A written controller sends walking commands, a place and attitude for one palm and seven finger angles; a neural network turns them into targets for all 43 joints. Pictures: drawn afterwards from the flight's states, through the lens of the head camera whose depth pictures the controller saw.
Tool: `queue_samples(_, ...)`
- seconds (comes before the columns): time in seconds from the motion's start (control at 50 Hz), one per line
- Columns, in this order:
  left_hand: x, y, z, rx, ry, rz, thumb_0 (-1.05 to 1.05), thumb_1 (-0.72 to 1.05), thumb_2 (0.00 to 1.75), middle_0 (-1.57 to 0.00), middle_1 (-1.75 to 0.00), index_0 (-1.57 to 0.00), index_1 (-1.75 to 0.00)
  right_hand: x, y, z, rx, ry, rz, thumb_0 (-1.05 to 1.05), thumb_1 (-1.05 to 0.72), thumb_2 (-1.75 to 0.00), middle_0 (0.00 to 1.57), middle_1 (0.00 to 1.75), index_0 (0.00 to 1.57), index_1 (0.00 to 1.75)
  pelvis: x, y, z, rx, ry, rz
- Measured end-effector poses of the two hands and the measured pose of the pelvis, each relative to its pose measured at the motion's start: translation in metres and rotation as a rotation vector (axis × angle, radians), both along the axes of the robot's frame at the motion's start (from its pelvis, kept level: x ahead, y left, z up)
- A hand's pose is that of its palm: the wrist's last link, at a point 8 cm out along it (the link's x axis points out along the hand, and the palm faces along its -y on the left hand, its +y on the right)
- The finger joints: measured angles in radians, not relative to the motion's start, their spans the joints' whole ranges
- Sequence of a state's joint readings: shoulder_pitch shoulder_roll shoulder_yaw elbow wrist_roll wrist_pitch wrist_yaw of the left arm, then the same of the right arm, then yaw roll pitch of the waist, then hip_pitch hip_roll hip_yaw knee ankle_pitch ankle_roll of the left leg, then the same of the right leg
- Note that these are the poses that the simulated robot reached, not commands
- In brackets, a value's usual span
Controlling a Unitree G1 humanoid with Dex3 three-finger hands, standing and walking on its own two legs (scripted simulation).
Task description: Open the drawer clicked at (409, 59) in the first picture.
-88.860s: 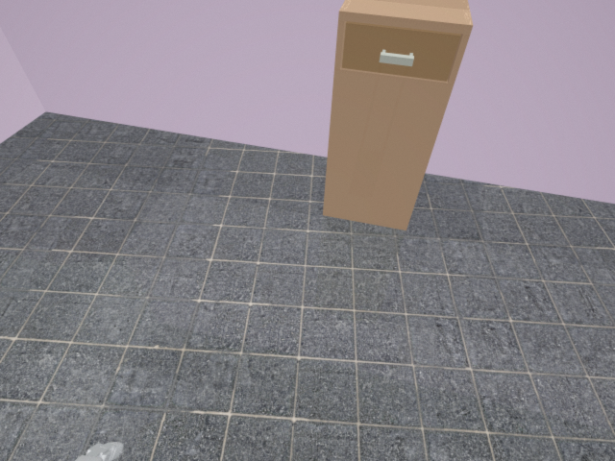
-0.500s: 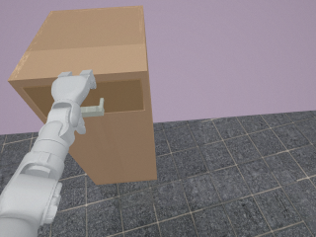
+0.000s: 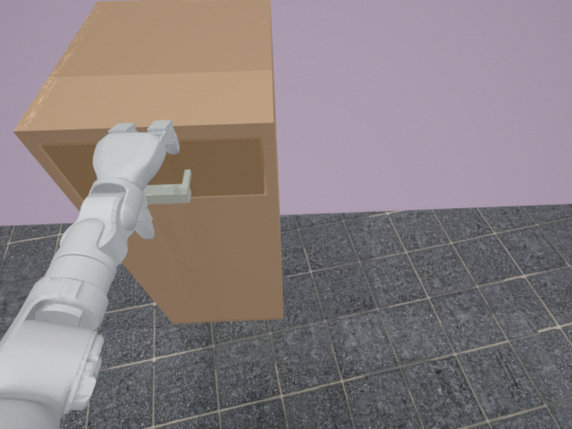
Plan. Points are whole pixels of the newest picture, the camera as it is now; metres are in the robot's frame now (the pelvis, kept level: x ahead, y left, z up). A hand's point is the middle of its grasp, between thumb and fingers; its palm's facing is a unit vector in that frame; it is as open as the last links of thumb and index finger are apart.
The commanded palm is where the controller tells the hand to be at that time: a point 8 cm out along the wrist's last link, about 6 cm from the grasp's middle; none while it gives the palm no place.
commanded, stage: move the hooked fingers above the handle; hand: left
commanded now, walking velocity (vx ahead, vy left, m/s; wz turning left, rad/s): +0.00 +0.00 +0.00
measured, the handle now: (160, 185) +0.50 +0.22 +0.02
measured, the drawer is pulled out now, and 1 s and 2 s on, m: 0.00 0.00 0.00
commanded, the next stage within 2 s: lower the fingers behind the handle in 0.90 s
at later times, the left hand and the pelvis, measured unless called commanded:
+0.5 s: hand (138, 189) +0.44 +0.23 +0.07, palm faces -0.05 -0.02 -1.00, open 13.8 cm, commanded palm +0.43 +0.23 +0.14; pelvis +0.00 +0.00 +0.00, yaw +0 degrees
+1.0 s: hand (134, 181) +0.45 +0.23 +0.08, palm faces -0.02 -0.02 -1.00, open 13.6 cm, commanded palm +0.43 +0.24 +0.14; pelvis -0.01 +0.00 +0.00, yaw -1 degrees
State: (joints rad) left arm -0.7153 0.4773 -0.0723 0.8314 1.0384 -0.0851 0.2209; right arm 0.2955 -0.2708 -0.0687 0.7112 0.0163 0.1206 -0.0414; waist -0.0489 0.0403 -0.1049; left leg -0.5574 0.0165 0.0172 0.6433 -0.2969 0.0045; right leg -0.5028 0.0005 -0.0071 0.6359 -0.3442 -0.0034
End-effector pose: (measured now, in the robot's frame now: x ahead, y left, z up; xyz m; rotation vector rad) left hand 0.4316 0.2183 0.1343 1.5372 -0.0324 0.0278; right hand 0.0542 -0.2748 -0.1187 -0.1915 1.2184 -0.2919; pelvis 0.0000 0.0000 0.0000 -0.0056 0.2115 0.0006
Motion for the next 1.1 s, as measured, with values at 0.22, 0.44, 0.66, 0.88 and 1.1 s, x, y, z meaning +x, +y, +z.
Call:
queue_samples(0.22, 0.0, -0.002, 0.006, 0.02, 0.064, 0.066, 0.0, -0.49, 0.3, -0.36, -1.22, -0.36, -1.24, 0.011, 0.018, -0.004, 0.068, -0.055, -0.012, 0.0, -0.9, -0.9, 0.21, 0.3, 0.2, 0.29, 0.0, -0.004, 0.003, 0.009, -0.023, -0.018)
queue_samples(0.44, -0.008, 0.019, -0.006, 0.025, 0.108, 0.042, -0.01, -0.49, 0.3, -0.32, -1.2, -0.32, -1.2, 0.006, 0.001, 0.002, 0.002, -0.023, 0.0, 0.0, -0.9, -0.9, 0.21, 0.3, 0.2, 0.29, 0.001, -0.004, 0.002, 0.003, -0.013, -0.003)
queue_samples(0.66, 0.0, 0.008, -0.007, -0.002, 0.027, -0.008, -0.01, -0.49, 0.3, -0.39, -1.25, -0.35, -1.22, 0.004, 0.005, 0.0, -0.001, 0.009, -0.002, 0.0, -0.9, -0.9, 0.2, 0.3, 0.2, 0.29, 0.004, 0.003, 0.0, -0.001, 0.002, 0.0)
queue_samples(0.88, 0.001, 0.005, -0.002, 0.022, 0.058, 0.034, -0.01, -0.49, 0.3, -0.39, -1.22, -0.37, -1.24, 0.004, 0.023, -0.003, 0.05, -0.043, -0.019, 0.0, -0.9, -0.9, 0.21, 0.3, 0.2, 0.29, -0.003, 0.003, 0.002, 0.002, -0.012, -0.016)
queue_samples(1.1, -0.003, 0.023, -0.001, 0.028, 0.084, 0.082, 0.0, -0.49, 0.3, -0.33, -1.2, -0.34, -1.21, -0.011, 0.012, 0.0, 0.02, -0.01, -0.02, 0.0, -0.9, -0.9, 0.21, 0.3, 0.2, 0.29, -0.005, 0.002, 0.002, 0.002, -0.013, -0.012)
